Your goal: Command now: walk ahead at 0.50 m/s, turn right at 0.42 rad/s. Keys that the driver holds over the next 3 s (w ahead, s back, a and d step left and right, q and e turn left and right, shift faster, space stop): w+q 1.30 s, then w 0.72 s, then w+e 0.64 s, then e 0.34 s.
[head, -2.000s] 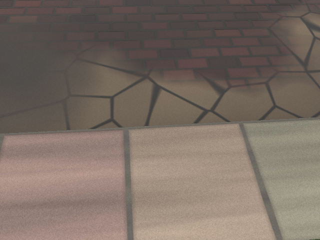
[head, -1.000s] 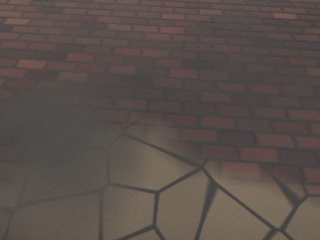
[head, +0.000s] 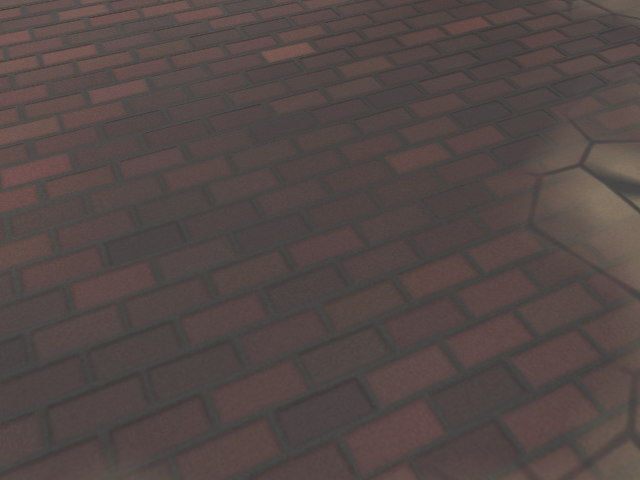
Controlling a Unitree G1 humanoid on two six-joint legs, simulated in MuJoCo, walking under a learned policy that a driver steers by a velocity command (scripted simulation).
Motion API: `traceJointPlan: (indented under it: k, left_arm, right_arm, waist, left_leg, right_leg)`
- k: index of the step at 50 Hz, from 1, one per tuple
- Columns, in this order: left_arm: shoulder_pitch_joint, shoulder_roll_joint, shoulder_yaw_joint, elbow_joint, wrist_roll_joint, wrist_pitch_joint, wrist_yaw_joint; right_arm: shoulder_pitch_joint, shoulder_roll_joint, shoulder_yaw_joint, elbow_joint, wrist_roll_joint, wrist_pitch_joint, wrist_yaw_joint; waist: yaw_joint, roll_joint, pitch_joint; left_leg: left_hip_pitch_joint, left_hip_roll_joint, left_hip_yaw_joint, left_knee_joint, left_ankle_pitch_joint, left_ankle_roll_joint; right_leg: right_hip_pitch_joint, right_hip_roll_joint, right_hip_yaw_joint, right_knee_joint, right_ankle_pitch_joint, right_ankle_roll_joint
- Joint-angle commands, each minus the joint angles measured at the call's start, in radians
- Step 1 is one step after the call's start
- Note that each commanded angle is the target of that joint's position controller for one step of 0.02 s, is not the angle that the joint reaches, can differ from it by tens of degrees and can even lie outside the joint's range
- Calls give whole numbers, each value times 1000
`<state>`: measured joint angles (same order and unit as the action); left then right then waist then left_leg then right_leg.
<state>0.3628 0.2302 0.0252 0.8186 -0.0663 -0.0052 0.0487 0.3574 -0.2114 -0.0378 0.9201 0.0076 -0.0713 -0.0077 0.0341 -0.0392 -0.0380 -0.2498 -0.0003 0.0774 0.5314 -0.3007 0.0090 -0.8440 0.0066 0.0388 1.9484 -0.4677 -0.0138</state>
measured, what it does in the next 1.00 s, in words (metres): walks ahead, turning left: right foot, then left foot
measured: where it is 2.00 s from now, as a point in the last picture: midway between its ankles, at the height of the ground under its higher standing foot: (188, 300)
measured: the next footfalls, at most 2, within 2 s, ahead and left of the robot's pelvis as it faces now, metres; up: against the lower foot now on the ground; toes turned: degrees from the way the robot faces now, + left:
right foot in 0.26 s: +0.31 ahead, -0.13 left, +0.00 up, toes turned +1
left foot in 0.78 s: +0.54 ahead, +0.17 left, +0.00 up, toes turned +20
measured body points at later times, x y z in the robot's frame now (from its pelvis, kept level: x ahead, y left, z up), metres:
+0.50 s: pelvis +0.27 -0.03 +0.01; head +0.29 -0.04 +0.46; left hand +0.32 +0.24 -0.11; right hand +0.39 -0.30 -0.11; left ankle +0.30 +0.14 -0.64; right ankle +0.27 -0.13 -0.73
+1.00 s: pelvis +0.52 +0.10 +0.01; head +0.55 +0.12 +0.46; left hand +0.58 +0.41 -0.09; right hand +0.70 -0.12 -0.10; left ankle +0.51 +0.16 -0.73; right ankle +0.64 -0.05 -0.66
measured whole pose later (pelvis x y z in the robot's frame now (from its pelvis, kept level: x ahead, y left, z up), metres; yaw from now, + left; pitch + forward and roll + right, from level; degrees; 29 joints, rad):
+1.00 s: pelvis +0.52 +0.10 +0.01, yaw +25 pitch +2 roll +0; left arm 0.08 0.28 0.08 0.78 0.00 -0.11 0.01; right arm 0.30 -0.24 -0.08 0.76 0.02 -0.05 0.01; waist -0.04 -0.01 0.04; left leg -0.25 -0.11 -0.06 0.37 -0.16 0.10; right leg -0.61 -0.09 0.06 1.00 -0.27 0.02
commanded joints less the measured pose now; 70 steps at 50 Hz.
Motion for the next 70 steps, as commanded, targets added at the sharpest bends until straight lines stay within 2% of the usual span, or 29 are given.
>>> traceJointPlan:
  k: [1, 3, 6, 11, 13, 14, 15, 16, 17, 19, 24, 34, 36, 38, 39, 40, 41, 42, 45, 48, 55, 60, 62, 63, 64, 65, 66, 68, 70]
  left_arm:
    - [-161, 19, 11, -191, 28, -22, -7]
    - [-167, -6, 15, -177, 70, -49, -31]
    - [-278, -26, 2, -216, 47, -56, -58]
    - [-410, 43, 27, -258, 46, -80, -85]
    - [-167, 136, 72, -200, 54, -89, -76]
    - [32, 236, 100, -167, 81, -87, -63]
    - [123, 251, 105, -122, 67, -76, -64]
    - [106, 184, 87, -113, 70, -69, -59]
    - [5, 155, 75, -115, 62, -67, -53]
    - [-159, 74, 55, -118, 64, -77, -57]
    - [-193, 84, 73, -53, 80, -104, -47]
    - [-86, 184, 104, 47, 46, -80, -17]
    - [-93, 219, 113, 50, 39, -70, -16]
    - [-120, 239, 115, 45, 32, -56, -15]
    - [-105, 216, 103, 36, 45, -59, -15]
    - [-14, 69, 55, -24, 89, -80, -32]
    - [-85, 120, 54, -36, 51, -129, -49]
    - [-195, 176, 71, -62, 13, -149, -57]
    - [-218, 163, 76, -54, 65, -145, -37]
    - [-223, 133, 75, -69, 72, -112, -37]
    - [-451, 89, 50, -146, 62, -110, -54]
    - [-455, 147, 66, -171, 55, -133, -69]
    - [-313, 175, 85, -137, 61, -144, -64]
    - [-162, 221, 101, -117, 76, -145, -57]
    - [-35, 303, 120, -94, 95, -134, -53]
    - [-31, 244, 108, -85, 68, -127, -59]
    - [-75, 167, 87, -100, 61, -122, -58]
    - [-156, 120, 66, -95, 73, -106, -60]
    - [-171, 106, 57, -79, 81, -108, -63]
  right_arm:
    - [-94, -55, 10, -48, -32, -28, -8]
    - [-40, -125, -4, -33, -35, -34, -22]
    - [12, -196, -32, -10, 36, -23, -35]
    - [146, -188, -51, 29, 24, 20, -16]
    - [132, -174, -45, 13, 11, 21, -6]
    - [147, -88, -17, -34, 5, 0, 1]
    - [192, -54, 0, -32, 8, -26, 15]
    - [132, -151, -39, -32, 43, -31, 16]
    - [49, -161, -47, -66, 49, -26, 5]
    - [-5, -134, -54, -76, 21, 0, -15]
    - [-22, -74, -58, -109, 15, 42, -18]
    - [-337, -83, -46, -251, 8, 42, 50]
    - [-325, -109, -57, -270, 7, 44, 61]
    - [-136, -168, -94, -231, 11, 45, 61]
    - [42, -244, -132, -184, 16, 49, 46]
    - [51, -379, -154, -180, 30, 40, 37]
    - [109, -322, -128, -214, 14, 27, 38]
    - [78, -256, -109, -205, -2, 16, 38]
    - [-118, -159, -78, -243, 1, 2, 29]
    - [-118, -170, -77, -246, 12, -3, 14]
    - [-25, -203, -90, -212, 18, 8, -6]
    - [13, -195, -91, -198, 21, 21, -11]
    - [-22, -167, -81, -217, 17, 24, -13]
    - [-48, -120, -62, -241, 6, 21, -8]
    - [80, -64, -45, -262, 28, 13, -10]
    - [105, -140, -51, -255, 39, 13, -14]
    - [25, -207, -67, -250, 32, 17, -14]
    - [-81, -186, -66, -274, 4, 20, -11]
    - [-74, -146, -62, -278, 11, 21, -2]
  waist:
    - [25, 133, 239]
    - [10, 139, 125]
    - [-18, 113, 113]
    - [-73, 107, 116]
    - [48, 127, -76]
    - [109, -10, -285]
    - [112, -186, -474]
    - [120, -121, -357]
    - [77, -114, -188]
    - [-7, -67, -35]
    - [-77, -26, 32]
    - [5, -6, 120]
    - [-19, -30, 90]
    - [-132, -29, -17]
    - [-206, 32, -110]
    - [-101, 338, -186]
    - [-152, 262, -357]
    - [-172, 191, -232]
    - [-52, 70, -73]
    - [-21, 57, -38]
    - [-100, 123, 35]
    - [-90, 151, 30]
    - [-11, 160, -31]
    - [63, 96, -146]
    - [36, -181, -289]
    - [32, -240, -277]
    - [54, -126, -143]
    - [22, -23, 6]
    - [-19, -50, 36]
  left_leg:
    - [-263, 200, -143, -374, 71, 106]
    - [-292, 142, -81, -374, 243, 143]
    - [-29, 222, -159, -399, 362, 168]
    - [221, 269, -230, -247, 439, 153]
    - [100, 174, -160, 54, 619, 105]
    - [-293, 67, -85, 443, 320, 37]
    - [-465, -15, -190, 691, -300, 15]
    - [-568, 15, -256, 794, -269, 15]
    - [-612, 56, -202, 781, -168, 13]
    - [-511, 112, -176, 687, -33, 4]
    - [-465, 131, -204, 602, 139, -1]
    - [-450, 95, -80, 153, 273, 56]
    - [-361, 46, -19, 135, 154, 93]
    - [-79, -53, 51, 65, 124, 148]
    - [235, -40, -43, 40, 174, 195]
    - [586, 240, -620, -59, 45, 386]
    - [682, 335, -946, -249, -109, 448]
    - [624, 308, -803, -260, -20, 379]
    - [229, 204, -502, -256, 314, 297]
    - [104, 172, -429, -297, 412, 296]
    - [-28, 86, -356, -291, 262, 211]
    - [117, 137, -498, -160, 215, 195]
    - [87, 81, -486, -29, 302, 159]
    - [-27, 26, -416, 209, 245, 122]
    - [-365, -116, -278, 544, -141, 40]
    - [-535, -55, -274, 716, -292, 25]
    - [-578, -13, -278, 775, -202, 17]
    - [-527, 41, -230, 724, -74, 15]
    - [-441, 74, -218, 639, -31, 20]
  right_leg:
    - [-60, -76, 85, -563, 288, 10]
    - [232, -67, -2, -900, 571, 26]
    - [238, -65, 7, -1217, 570, 25]
    - [280, -12, -34, -1453, 377, -25]
    - [727, -17, -22, -1422, 427, -89]
    - [1220, -281, 279, -1365, 527, -208]
    - [1352, -448, 620, -1494, 404, -304]
    - [1272, -411, 556, -1538, 324, -270]
    - [1101, -375, 400, -1575, 375, -227]
    - [808, -291, 220, -1678, 435, -184]
    - [664, -280, 24, -1792, 556, -179]
    - [844, -310, -191, -1742, 581, -115]
    - [878, -315, -220, -1638, 826, -94]
    - [849, -271, -268, -1345, 1090, -59]
    - [650, -231, -279, -1059, 928, -15]
    - [176, -39, -227, -657, 29, 54]
    - [57, 25, 31, -529, -124, 36]
    - [-33, -24, 53, -535, -27, 6]
    - [153, -126, 60, -772, 135, -8]
    - [218, -115, 35, -915, 186, 32]
    - [356, -10, 4, -1383, 579, 58]
    - [389, -1, 41, -1474, 431, 16]
    - [602, -8, 25, -1524, 414, -25]
    - [849, -139, 137, -1497, 389, -82]
    - [1205, -377, 544, -1548, 238, -249]
    - [1220, -447, 764, -1623, -7, -283]
    - [1100, -397, 644, -1651, -56, -240]
    - [853, -308, 415, -1690, 138, -196]
    - [735, -249, 292, -1738, 257, -180]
